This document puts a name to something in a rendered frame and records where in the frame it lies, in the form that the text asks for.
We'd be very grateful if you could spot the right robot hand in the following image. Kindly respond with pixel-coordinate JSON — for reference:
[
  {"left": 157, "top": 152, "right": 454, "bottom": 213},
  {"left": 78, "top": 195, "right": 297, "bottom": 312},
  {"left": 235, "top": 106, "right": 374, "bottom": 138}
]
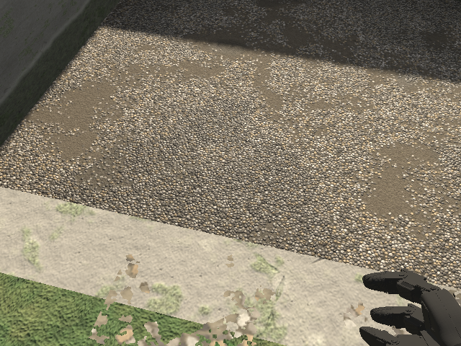
[{"left": 359, "top": 268, "right": 461, "bottom": 346}]

